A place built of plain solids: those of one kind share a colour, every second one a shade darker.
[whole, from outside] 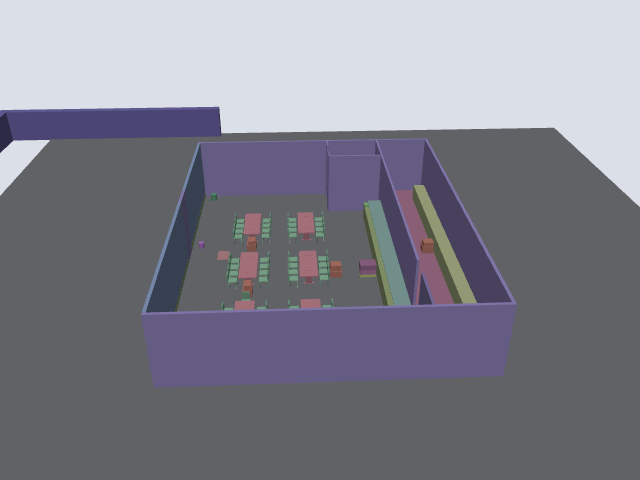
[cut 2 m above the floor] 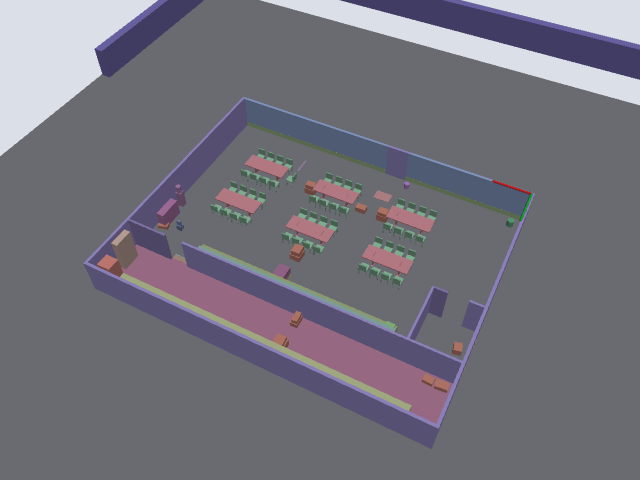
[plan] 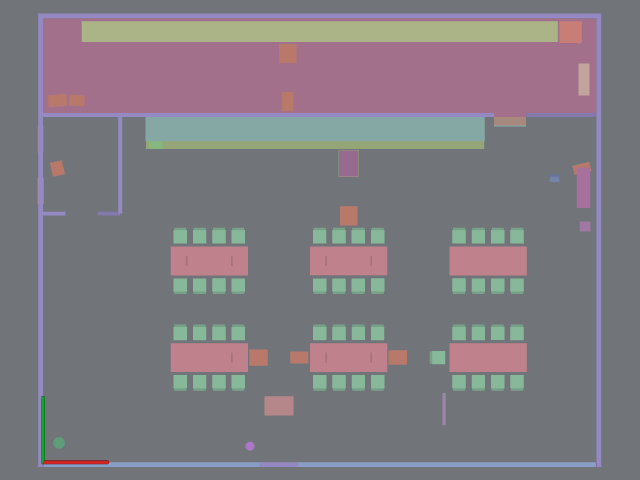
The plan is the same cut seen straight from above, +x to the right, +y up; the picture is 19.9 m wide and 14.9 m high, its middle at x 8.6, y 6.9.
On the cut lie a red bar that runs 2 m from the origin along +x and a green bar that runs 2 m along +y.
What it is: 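A works or school canteen of the 2010s to 2020s; 17.2 x 13.8 m, ceiling 3.6 m, a street door 0.95 x 2.1 m in the glazed front; tables 0.75 m, chairs 0.45 m, bar tops 1.06 m, a counter 1.0 m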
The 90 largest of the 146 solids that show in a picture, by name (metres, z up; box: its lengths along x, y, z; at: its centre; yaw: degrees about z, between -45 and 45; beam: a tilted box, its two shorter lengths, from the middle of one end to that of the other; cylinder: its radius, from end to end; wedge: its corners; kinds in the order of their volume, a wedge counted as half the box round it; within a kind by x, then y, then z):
{
 "street_hedge_1": {"box": [0.6, 16.6, 2.25], "at": [-11.01, -8.3, 1.07]},
 "street_hedge_2": {"box": [39.8, 0.6, 2.25], "at": [8.59, -16.3, 1.07]},
 "street_hedge_3": {"box": [0.6, 16.6, 2.25], "at": [28.19, -8.3, 1.07]},
 "wall_1": {"box": [0.15, 8.02, 3.64], "at": [-0.07, 3.86, 1.77]},
 "wall_2": {"box": [0.15, 3.3, 3.64], "at": [-0.07, 9.22, 1.77]},
 "wall_3": {"box": [0.15, 3.36, 3.64], "at": [-0.07, 12.25, 1.77]},
 "wall_4": {"box": [0.7, 0.12, 3.64], "at": [0.35, 7.72, 1.77]},
 "wall_5": {"box": [0.7, 0.12, 3.64], "at": [2.05, 7.72, 1.77]},
 "wall_6": {"box": [0.12, 3.06, 3.64], "at": [2.4, 9.25, 1.77]},
 "wall_7": {"box": [14.0, 0.12, 3.64], "at": [7.0, 10.78, 1.77]},
 "wall_8": {"box": [1.5, 0.15, 3.64], "at": [7.33, -0.07, 1.77]},
 "wall_9": {"box": [17.48, 0.15, 3.64], "at": [8.59, 13.86, 1.77]},
 "wall_10": {"box": [2.18, 0.12, 3.64], "at": [16.09, 10.78, 1.77]},
 "wall_11": {"box": [0.15, 14.08, 3.64], "at": [17.25, 6.89, 1.77]},
 "zone_back_1": {"box": [17.18, 3.06, 0.2], "at": [8.59, 12.25, 0.05]},
 "back_worktop_1": {"box": [14.78, 0.65, 0.95], "at": [8.59, 13.37, 0.57]},
 "window_wall_1": {"box": [6.73, 0.15, 3.64], "at": [3.36, -0.07, 1.77]},
 "window_wall_2": {"box": [9.25, 0.15, 3.64], "at": [12.55, -0.07, 1.77]},
 "tray_rail_1": {"box": [10.5, 0.3, 0.94], "at": [8.45, 9.87, 0.42]},
 "box_cardboard_1": {"box": [0.38, 0.45, 0.41], "at": [0.45, 9.12, 0.15], "yaw": 12.5},
 "box_cardboard_2": {"box": [0.58, 0.38, 0.3], "at": [0.45, 11.23, 0.25], "yaw": 4.7},
 "box_cardboard_3": {"box": [0.48, 0.34, 0.26], "at": [1.05, 11.23, 0.23], "yaw": -2.9},
 "box_cardboard_4": {"box": [0.51, 0.42, 0.23], "at": [6.68, 3.27, 0.5], "yaw": 2.9},
 "box_cardboard_5": {"box": [0.57, 0.5, 0.43], "at": [6.69, 3.25, 0.17]},
 "box_cardboard_6": {"box": [0.28, 0.54, 0.22], "at": [7.58, 11.18, 0.53], "yaw": 2.9},
 "box_cardboard_7": {"box": [0.36, 0.6, 0.32], "at": [7.6, 11.19, 0.26]},
 "box_cardboard_8": {"box": [0.54, 0.6, 0.45], "at": [7.6, 12.69, 0.32]},
 "box_cardboard_9": {"box": [0.46, 0.54, 0.23], "at": [7.62, 12.7, 0.67], "yaw": 2.9},
 "box_cardboard_10": {"box": [0.56, 0.38, 0.35], "at": [7.96, 3.25, 0.12]},
 "box_cardboard_11": {"box": [0.47, 0.54, 0.29], "at": [9.47, 7.64, 0.51], "yaw": 2.9},
 "box_cardboard_12": {"box": [0.55, 0.6, 0.41], "at": [9.49, 7.65, 0.16]},
 "box_cardboard_13": {"box": [0.52, 0.37, 0.27], "at": [11.01, 3.27, 0.51], "yaw": 2.9},
 "box_cardboard_14": {"box": [0.58, 0.45, 0.43], "at": [11.02, 3.25, 0.16]},
 "box_cardboard_15": {"box": [0.54, 0.3, 0.27], "at": [16.73, 9.12, 0.08], "yaw": 14.1},
 "meeting_table_1": {"box": [2.4, 0.9, 0.07], "at": [5.16, 3.25, 0.71]},
 "meeting_table_2": {"box": [2.4, 0.9, 0.07], "at": [5.16, 6.25, 0.71]},
 "meeting_table_3": {"box": [2.4, 0.9, 0.07], "at": [9.49, 3.25, 0.71]},
 "meeting_table_4": {"box": [2.4, 0.9, 0.07], "at": [9.49, 6.25, 0.71]},
 "meeting_table_5": {"box": [0.06, 0.32, 0.8], "at": [10.19, 6.25, 0.35]},
 "meeting_table_6": {"box": [2.4, 0.9, 0.07], "at": [13.82, 3.25, 0.71]},
 "meeting_table_7": {"box": [2.4, 0.9, 0.07], "at": [13.82, 6.25, 0.71]},
 "back_fridge_1": {"box": [0.7, 0.68, 1.9], "at": [16.38, 13.35, 1.05]},
 "shelf_1": {"box": [0.35, 1.0, 1.95], "at": [16.8, 11.88, 1.07]},
 "recycling_station_1": {"box": [0.42, 1.26, 1.0], "at": [16.78, 8.52, 0.45]},
 "side_chair_1": {"box": [0.38, 0.08, 0.38], "at": [4.26, 2.26, 0.65]},
 "side_chair_2": {"box": [0.38, 0.08, 0.38], "at": [4.26, 4.24, 0.65]},
 "side_chair_3": {"box": [0.38, 0.08, 0.38], "at": [4.26, 5.26, 0.65]},
 "side_chair_4": {"box": [0.38, 0.08, 0.38], "at": [4.26, 7.24, 0.65]},
 "side_chair_5": {"box": [0.38, 0.08, 0.38], "at": [4.86, 2.26, 0.65]},
 "side_chair_6": {"box": [0.38, 0.08, 0.38], "at": [4.86, 4.24, 0.65]},
 "side_chair_7": {"box": [0.38, 0.08, 0.38], "at": [4.86, 5.26, 0.65]},
 "side_chair_8": {"box": [0.38, 0.08, 0.38], "at": [4.86, 7.24, 0.65]},
 "side_chair_9": {"box": [0.38, 0.08, 0.38], "at": [5.46, 2.26, 0.65]},
 "side_chair_10": {"box": [0.38, 0.08, 0.38], "at": [5.46, 4.24, 0.65]},
 "side_chair_11": {"box": [0.38, 0.08, 0.38], "at": [5.46, 5.26, 0.65]},
 "side_chair_12": {"box": [0.38, 0.08, 0.38], "at": [5.46, 7.24, 0.65]},
 "side_chair_13": {"box": [0.38, 0.08, 0.38], "at": [6.06, 2.26, 0.65]},
 "side_chair_14": {"box": [0.38, 0.08, 0.38], "at": [6.06, 4.24, 0.65]},
 "side_chair_15": {"box": [0.38, 0.08, 0.38], "at": [6.06, 5.26, 0.65]},
 "side_chair_16": {"box": [0.38, 0.08, 0.38], "at": [6.06, 7.24, 0.65]},
 "side_chair_17": {"box": [0.38, 0.08, 0.38], "at": [8.59, 2.26, 0.65]},
 "side_chair_18": {"box": [0.38, 0.08, 0.38], "at": [8.59, 4.24, 0.65]},
 "side_chair_19": {"box": [0.38, 0.08, 0.38], "at": [8.59, 5.26, 0.65]},
 "side_chair_20": {"box": [0.38, 0.08, 0.38], "at": [8.59, 7.24, 0.65]},
 "side_chair_21": {"box": [0.38, 0.08, 0.38], "at": [9.19, 2.26, 0.65]},
 "side_chair_22": {"box": [0.38, 0.08, 0.38], "at": [9.19, 4.24, 0.65]},
 "side_chair_23": {"box": [0.38, 0.08, 0.38], "at": [9.19, 5.26, 0.65]},
 "side_chair_24": {"box": [0.38, 0.08, 0.38], "at": [9.19, 7.24, 0.65]},
 "side_chair_25": {"box": [0.38, 0.08, 0.38], "at": [9.79, 4.24, 0.65]},
 "side_chair_26": {"box": [0.38, 0.08, 0.38], "at": [9.79, 5.26, 0.65]},
 "side_chair_27": {"box": [0.38, 0.08, 0.38], "at": [10.39, 2.26, 0.65]},
 "side_chair_28": {"box": [0.38, 0.08, 0.38], "at": [10.39, 4.24, 0.65]},
 "side_chair_29": {"box": [0.38, 0.08, 0.38], "at": [10.39, 5.26, 0.65]},
 "side_chair_30": {"box": [0.38, 0.08, 0.38], "at": [10.39, 7.24, 0.65]},
 "side_chair_31": {"box": [0.38, 0.08, 0.38], "at": [12.92, 2.26, 0.65]},
 "side_chair_32": {"box": [0.38, 0.08, 0.38], "at": [12.92, 5.26, 0.65]},
 "side_chair_33": {"box": [0.38, 0.08, 0.38], "at": [13.52, 4.24, 0.65]},
 "side_chair_34": {"box": [0.38, 0.08, 0.38], "at": [14.12, 5.26, 0.65]},
 "counter_top_1": {"box": [10.54, 0.78, 0.04], "at": [8.45, 10.35, 1.02]},
 "stallriser_1": {"box": [6.73, 0.05, 0.35], "at": [3.36, -0.02, 0.12]},
 "stallriser_2": {"box": [9.25, 0.05, 0.35], "at": [12.55, -0.02, 0.12]},
 "crate_1": {"box": [0.6, 0.82, 0.27], "at": [9.49, 9.27, 0.28]},
 "crate_2": {"box": [0.6, 0.82, 0.27], "at": [9.49, 9.27, 0.55]},
 "water_cooler_1": {"box": [0.33, 0.31, 1.03], "at": [16.83, 7.32, 0.47]},
 "water_cooler_2": {"cylinder": 0.14, "from": [16.83, 7.32, 0.98], "to": [16.83, 7.32, 1.4]},
 "back_step_1": {"box": [1.0, 0.3, 0.2], "at": [14.5, 10.57, 0.05]},
 "plant_pot_1": {"cylinder": 0.18, "from": [0.5, 0.6, 0.0], "to": [0.5, 0.6, 0.38]},
 "door_mat_1": {"box": [0.9, 0.6, 0.07], "at": [7.33, 1.75, -0.02]},
 "bin_waste_1": {"cylinder": 0.14, "from": [6.43, 0.5, 0.0], "to": [6.43, 0.5, 0.31]},
 "tray_stack_1": {"box": [0.42, 0.3, 0.1], "at": [3.5, 9.87, 0.94]}
}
